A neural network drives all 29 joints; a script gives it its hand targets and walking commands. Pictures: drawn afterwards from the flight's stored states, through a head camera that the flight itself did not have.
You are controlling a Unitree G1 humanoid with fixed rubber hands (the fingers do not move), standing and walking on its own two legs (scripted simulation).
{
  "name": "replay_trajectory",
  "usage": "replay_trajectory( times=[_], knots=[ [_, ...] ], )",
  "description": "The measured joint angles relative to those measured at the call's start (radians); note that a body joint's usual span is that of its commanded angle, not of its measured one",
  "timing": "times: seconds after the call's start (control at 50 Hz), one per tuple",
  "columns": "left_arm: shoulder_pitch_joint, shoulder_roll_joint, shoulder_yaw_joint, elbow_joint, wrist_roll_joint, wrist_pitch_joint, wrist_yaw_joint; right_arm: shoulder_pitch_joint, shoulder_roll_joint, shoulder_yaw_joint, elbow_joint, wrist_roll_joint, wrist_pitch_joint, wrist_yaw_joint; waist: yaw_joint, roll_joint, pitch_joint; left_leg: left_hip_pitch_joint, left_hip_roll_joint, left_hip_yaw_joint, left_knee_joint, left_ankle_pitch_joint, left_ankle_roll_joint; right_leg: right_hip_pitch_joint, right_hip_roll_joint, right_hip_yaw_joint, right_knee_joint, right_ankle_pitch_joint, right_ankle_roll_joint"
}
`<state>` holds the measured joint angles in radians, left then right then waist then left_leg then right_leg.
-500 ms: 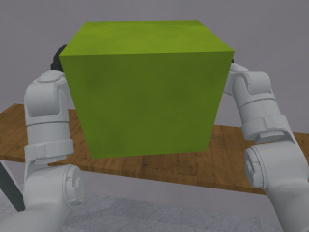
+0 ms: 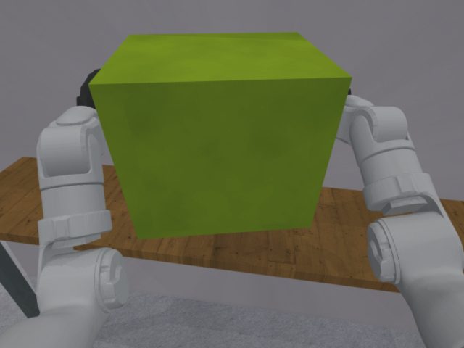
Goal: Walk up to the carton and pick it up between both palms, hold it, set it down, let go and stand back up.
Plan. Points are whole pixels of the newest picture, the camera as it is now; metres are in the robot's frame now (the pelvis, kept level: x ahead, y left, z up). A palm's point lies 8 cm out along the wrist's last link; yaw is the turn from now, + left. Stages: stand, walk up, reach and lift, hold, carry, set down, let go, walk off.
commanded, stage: hold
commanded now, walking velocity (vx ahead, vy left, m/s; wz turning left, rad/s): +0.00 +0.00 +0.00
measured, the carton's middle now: (220, 131) +0.37 +0.01 +0.26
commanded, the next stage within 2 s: none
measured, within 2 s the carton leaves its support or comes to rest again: neither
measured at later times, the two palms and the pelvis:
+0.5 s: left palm (94, 117) +0.34 +0.20 +0.30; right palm (337, 110) +0.37 -0.17 +0.30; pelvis +0.00 +0.00 +0.00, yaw +0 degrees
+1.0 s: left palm (93, 117) +0.34 +0.20 +0.30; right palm (336, 110) +0.37 -0.17 +0.30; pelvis +0.00 +0.00 +0.00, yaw +0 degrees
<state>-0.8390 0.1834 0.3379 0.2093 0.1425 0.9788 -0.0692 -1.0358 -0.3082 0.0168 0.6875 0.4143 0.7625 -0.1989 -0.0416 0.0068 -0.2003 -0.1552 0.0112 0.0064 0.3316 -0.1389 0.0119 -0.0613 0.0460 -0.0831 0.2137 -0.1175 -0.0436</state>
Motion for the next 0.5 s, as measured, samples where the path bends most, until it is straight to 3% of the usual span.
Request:
replay_trajectory(
  times=[0.5],
  knots=[
    [-0.004, -0.001, 0.002, 0.0, 0.005, 0.001, -0.004, 0.0, 0.0, -0.003, -0.001, 0.0, 0.002, 0.0, -0.003, 0.003, 0.004, 0.001, 0.001, -0.004, 0.0, 0.0, -0.002, 0.003, 0.001, -0.002, -0.002, 0.0, -0.002]
  ],
)
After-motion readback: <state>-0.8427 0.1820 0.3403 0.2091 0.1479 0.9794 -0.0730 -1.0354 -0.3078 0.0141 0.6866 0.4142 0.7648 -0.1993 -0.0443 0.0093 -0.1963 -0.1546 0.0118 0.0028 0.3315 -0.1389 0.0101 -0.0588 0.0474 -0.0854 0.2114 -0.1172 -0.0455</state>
